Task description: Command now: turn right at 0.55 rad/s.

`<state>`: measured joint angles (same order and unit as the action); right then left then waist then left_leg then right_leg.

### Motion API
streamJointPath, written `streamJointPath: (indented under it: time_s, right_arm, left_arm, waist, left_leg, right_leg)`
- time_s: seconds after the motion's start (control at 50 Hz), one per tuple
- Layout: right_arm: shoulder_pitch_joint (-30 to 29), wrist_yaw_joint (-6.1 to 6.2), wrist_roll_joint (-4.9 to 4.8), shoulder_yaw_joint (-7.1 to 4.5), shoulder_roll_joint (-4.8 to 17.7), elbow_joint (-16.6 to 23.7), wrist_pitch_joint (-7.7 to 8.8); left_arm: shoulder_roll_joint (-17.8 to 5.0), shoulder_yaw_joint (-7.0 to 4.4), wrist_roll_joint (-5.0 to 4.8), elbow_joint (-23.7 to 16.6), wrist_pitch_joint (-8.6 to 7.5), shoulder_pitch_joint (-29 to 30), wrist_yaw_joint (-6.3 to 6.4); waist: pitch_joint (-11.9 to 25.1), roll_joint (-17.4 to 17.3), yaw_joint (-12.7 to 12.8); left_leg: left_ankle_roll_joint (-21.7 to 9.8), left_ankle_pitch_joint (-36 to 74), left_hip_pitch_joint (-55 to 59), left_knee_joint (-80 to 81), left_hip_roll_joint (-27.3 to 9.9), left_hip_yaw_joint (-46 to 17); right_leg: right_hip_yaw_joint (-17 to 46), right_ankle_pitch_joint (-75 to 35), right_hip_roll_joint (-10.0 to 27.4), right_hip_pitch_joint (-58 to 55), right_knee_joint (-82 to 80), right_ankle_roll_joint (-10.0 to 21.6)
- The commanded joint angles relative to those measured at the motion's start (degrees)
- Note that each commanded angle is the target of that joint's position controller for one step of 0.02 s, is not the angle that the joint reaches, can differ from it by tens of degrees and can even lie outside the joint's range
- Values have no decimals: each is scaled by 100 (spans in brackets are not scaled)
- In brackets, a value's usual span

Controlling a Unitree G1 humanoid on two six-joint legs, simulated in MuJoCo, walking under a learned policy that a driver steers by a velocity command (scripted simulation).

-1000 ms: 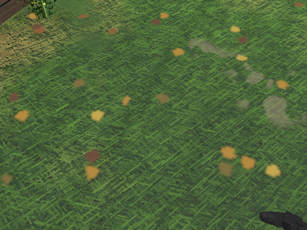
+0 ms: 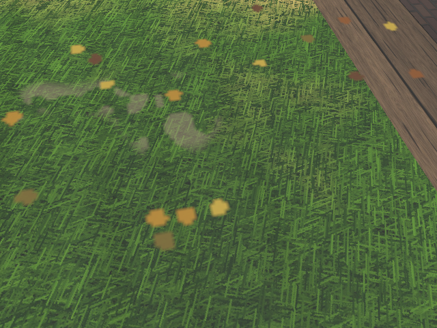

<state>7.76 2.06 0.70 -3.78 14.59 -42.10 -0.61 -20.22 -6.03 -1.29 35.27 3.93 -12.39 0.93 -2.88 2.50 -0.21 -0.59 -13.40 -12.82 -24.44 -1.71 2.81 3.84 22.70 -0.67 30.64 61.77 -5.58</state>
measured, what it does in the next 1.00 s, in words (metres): steps on the spot, turning left: right foot, then left foot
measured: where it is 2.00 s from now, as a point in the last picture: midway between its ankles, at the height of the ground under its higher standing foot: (141, 270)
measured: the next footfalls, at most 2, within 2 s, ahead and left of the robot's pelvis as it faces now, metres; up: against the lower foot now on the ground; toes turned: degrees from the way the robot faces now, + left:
right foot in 0.18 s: +0.04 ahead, -0.15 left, +0.00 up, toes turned -4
left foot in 0.66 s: -0.01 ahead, +0.07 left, +0.00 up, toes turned +11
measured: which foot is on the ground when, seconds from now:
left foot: down 0.00-0.18, up 0.20-0.64, down 0.66-1.00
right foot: up 0.00-0.16, down 0.18-0.66, up 0.68-1.00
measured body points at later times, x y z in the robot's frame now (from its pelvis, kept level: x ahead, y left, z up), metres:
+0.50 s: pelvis +0.00 -0.05 -0.01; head +0.02 -0.06 +0.44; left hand +0.18 +0.19 -0.09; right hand +0.09 -0.34 -0.13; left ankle -0.03 +0.09 -0.70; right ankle +0.00 -0.15 -0.74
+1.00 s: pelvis +0.09 +0.01 +0.00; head +0.11 +0.06 +0.45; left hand +0.22 +0.33 -0.09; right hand +0.18 -0.26 -0.09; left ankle -0.04 +0.06 -0.74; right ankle +0.31 -0.12 -0.68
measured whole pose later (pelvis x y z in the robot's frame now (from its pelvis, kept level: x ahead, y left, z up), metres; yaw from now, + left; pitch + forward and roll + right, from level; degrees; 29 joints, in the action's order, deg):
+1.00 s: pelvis +0.09 +0.01 +0.00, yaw +18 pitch +2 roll -3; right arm 25.5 1.5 -1.0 -2.5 15.0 -43.8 2.5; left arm -18.0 -5.2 -0.6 41.3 -4.7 -2.4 -1.5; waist -1.3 2.4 -3.6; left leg -4.1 -17.5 1.0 -14.9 1.5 -7.5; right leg 4.0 -0.9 2.0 36.1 37.2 -3.4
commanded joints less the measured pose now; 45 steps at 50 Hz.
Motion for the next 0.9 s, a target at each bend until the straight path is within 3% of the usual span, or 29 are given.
streamJointPath:
  time_s: [0.02,0.12,0.14,0.16,0.18,0.2,0.22,0.24,0.28,0.34,0.44,0.56,0.62,0.64,0.66,0.68,0.7,0.72,0.74,0.76,0.78,0.84,0.9]
  right_arm:
    - [-35,19,-16,-295,1154,341,-1]
    - [-108,-128,-212,-306,1328,258,7]
    - [-192,-135,-268,-272,1268,237,9]
    - [52,-151,-279,-197,1067,106,37]
    - [305,-190,-70,-70,711,75,84]
    - [344,-249,142,100,334,232,140]
    - [-69,-183,2,-22,757,226,105]
    - [-39,-179,-126,-73,895,154,56]
    - [176,-116,-114,-118,918,-102,-61]
    - [423,-83,-173,-149,921,-214,-123]
    - [155,-65,-194,-115,810,34,-180]
    - [269,-188,-190,-107,763,233,-224]
    - [693,-296,-237,-123,728,141,-225]
    - [1133,-302,-240,-178,796,-63,-209]
    - [1728,-261,-269,-272,1000,-301,-174]
    - [2063,-186,-238,-433,1725,-228,-71]
    - [1817,-277,-31,-368,1734,62,159]
    - [1366,-268,-3,-282,1439,152,305]
    - [1133,-238,-99,-210,1214,196,376]
    - [1019,-194,-162,-172,1133,219,380]
    - [1050,-152,-164,-137,1085,221,379]
    - [1464,-81,-127,-127,1052,194,421]
    - [1689,-39,-146,-145,1080,163,403]
  left_arm:
    - [-149,48,43,-692,-112,531,-55]
    - [-209,36,56,-600,-105,205,-105]
    - [-183,27,67,-488,-109,-39,-114]
    - [-268,4,85,-436,-115,-147,-95]
    - [-589,-56,97,-476,-123,-271,-34]
    - [-820,-8,240,-649,-150,32,14]
    - [-313,119,378,-570,-264,-83,-38]
    - [-118,202,403,-432,-363,85,-76]
    - [-147,198,316,-309,-475,464,-82]
    - [-155,189,309,-175,-507,693,3]
    - [-317,78,229,4,-359,590,112]
    - [-445,-13,177,120,-295,804,100]
    - [-596,-77,-4,218,-299,837,64]
    - [-457,-46,-48,257,-312,892,48]
    - [-118,37,18,255,-344,982,9]
    - [321,164,184,-36,-399,1301,-48]
    - [22,101,42,-250,-571,1751,-74]
    - [-302,13,-121,-214,-683,1686,-126]
    - [-492,-52,-85,-71,-753,1459,-141]
    - [-505,-75,59,62,-801,1363,-110]
    - [-468,-82,144,124,-839,1304,-100]
    - [-215,-30,132,189,-908,1336,-140]
    - [-76,19,112,135,-941,1542,-168]
  waist:
    - [659,-1233,-264]
    - [685,-1304,-81]
    - [696,-1235,83]
    - [716,-997,121]
    - [1050,-34,14]
    - [1117,1395,-189]
    - [1237,873,257]
    - [983,687,122]
    - [686,680,25]
    - [529,625,-84]
    - [428,470,162]
    - [598,454,82]
    - [694,439,-154]
    - [664,333,-334]
    - [554,-312,-502]
    - [366,-1867,-549]
    - [241,-1487,-689]
    - [-146,-1182,-436]
    - [-317,-1002,-249]
    - [-284,-831,-190]
    - [-262,-831,-159]
    - [-60,-737,-220]
    - [-63,-808,-299]
  left_leg:
    - [-1253,2327,1037,554,-1403,-795]
    - [-1133,2316,718,232,-1475,-700]
    - [-978,2192,554,-5,-1390,-604]
    - [-652,1794,204,-290,-1223,-433]
    - [-102,494,-518,-1155,-817,3]
    - [393,-2040,-1545,-2048,-268,191]
    - [512,-2416,-1388,-2662,-355,-344]
    - [517,-2232,-1323,-2894,-405,-475]
    - [553,-1671,-1331,-2963,-395,-554]
    - [624,-1174,-1014,-3019,-211,-543]
    - [599,-1388,-1395,-2780,-237,-362]
    - [386,-1333,-1012,-2143,-187,-42]
    - [-51,-715,-110,-1035,-5,297]
    - [-261,-579,601,-588,193,391]
    - [-590,-945,1416,-108,-64,-280]
    - [-1459,-1696,1994,665,-1685,-3154]
    - [-2118,-2484,1490,1548,-2154,-4665]
    - [-1927,-2696,1371,1722,-2048,-4240]
    - [-1628,-2467,1325,1667,-1765,-3660]
    - [-1399,-1962,1341,1607,-1522,-3199]
    - [-1260,-1385,1311,1618,-1298,-2799]
    - [-1141,120,1511,1580,-993,-2172]
    - [-1043,681,1381,1497,-804,-1855]
  right_leg:
    - [-250,65,240,174,-835,-37]
    - [-582,-345,58,-1085,-2647,303]
    - [-675,-979,-31,-1590,-3468,459]
    - [-560,-1655,-44,-2258,-4153,624]
    - [493,-3294,777,-3280,-4170,834]
    - [1818,-4706,2100,-3437,-3988,1749]
    - [1768,-4082,2218,-2786,-4133,2305]
    - [1333,-3525,1885,-2558,-4225,2142]
    - [799,-3012,1521,-2337,-4296,1738]
    - [250,-3289,1364,-2046,-4302,1712]
    - [383,-2827,1743,-2446,-4298,1993]
    - [166,-3349,1963,-2545,-4112,2014]
    - [-86,-741,1828,-2017,-4173,1666]
    - [-324,256,1603,-1444,-3885,1423]
    - [-855,870,1208,-493,-2759,1030]
    - [-1409,1602,292,1385,-405,427]
    - [-157,1570,-18,1988,229,507]
    - [65,855,266,2171,314,605]
    - [40,163,404,2118,157,652]
    - [17,-335,485,1987,-75,619]
    - [6,-771,509,1761,-361,554]
    - [-113,-1702,337,1526,-970,380]
    - [-132,-2239,206,1296,-1806,244]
